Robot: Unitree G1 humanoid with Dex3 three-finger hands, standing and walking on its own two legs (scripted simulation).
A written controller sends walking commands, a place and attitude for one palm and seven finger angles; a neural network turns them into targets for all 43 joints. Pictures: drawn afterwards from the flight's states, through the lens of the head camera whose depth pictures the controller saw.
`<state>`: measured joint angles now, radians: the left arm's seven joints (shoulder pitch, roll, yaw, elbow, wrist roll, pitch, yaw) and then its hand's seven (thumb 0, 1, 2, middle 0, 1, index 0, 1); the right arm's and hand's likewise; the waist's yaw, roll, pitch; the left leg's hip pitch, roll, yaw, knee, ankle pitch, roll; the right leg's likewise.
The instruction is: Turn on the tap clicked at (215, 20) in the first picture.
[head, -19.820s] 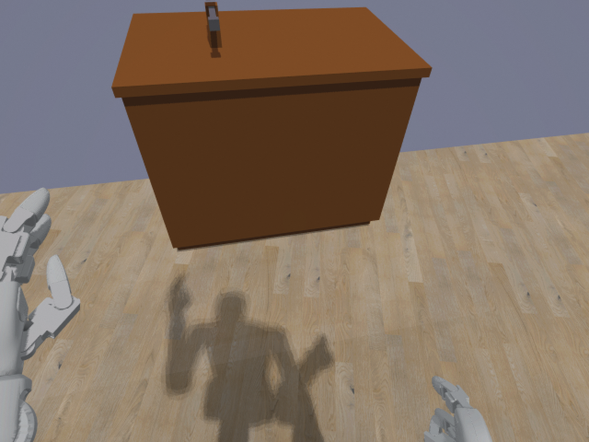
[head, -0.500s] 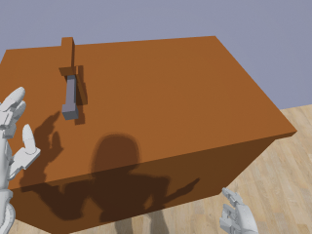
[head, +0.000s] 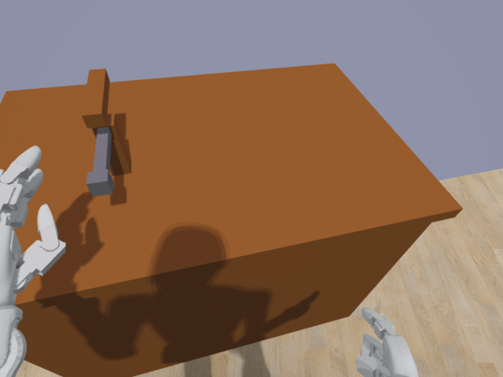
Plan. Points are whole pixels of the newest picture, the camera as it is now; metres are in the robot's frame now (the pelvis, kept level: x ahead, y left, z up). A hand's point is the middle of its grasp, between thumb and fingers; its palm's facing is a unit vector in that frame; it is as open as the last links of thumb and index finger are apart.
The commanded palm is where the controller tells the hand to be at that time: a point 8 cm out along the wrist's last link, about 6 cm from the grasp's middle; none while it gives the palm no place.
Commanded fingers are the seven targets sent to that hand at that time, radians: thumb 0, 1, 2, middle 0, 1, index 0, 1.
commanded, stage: shuffle to correct the standing spot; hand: left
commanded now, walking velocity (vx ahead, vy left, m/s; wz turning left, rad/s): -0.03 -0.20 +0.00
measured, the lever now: (100, 183) +0.34 +0.26 +0.13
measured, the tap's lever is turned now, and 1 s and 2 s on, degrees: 0 0 0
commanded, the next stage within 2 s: come to a stop and stand still in 0.34 s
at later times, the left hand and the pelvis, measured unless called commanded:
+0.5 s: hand (121, 250) +0.22 +0.18 +0.15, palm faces +0.32 -0.86 -0.40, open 7.4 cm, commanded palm +0.16 +0.22 +0.17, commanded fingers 0.00 0.90 0.90 -0.20 -0.30 -0.20 -0.30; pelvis +0.00 -0.06 -0.01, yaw +0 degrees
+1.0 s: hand (91, 263) +0.21 +0.21 +0.15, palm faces +0.30 -0.88 -0.37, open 7.4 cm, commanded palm +0.15 +0.26 +0.17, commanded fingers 0.00 0.90 0.90 -0.20 -0.30 -0.20 -0.30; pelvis -0.01 -0.02 +0.00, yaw -1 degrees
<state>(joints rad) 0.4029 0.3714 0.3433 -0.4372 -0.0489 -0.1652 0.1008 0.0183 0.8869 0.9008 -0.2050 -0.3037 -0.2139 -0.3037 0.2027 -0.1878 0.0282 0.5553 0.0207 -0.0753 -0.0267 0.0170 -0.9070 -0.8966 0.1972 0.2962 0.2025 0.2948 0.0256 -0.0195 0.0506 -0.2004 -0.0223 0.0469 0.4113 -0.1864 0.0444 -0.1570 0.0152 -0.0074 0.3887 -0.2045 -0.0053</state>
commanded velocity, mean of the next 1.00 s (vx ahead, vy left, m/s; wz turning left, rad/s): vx -0.02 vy -0.07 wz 0.00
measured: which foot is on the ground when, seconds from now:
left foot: down 0.00-1.00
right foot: down 0.00-1.00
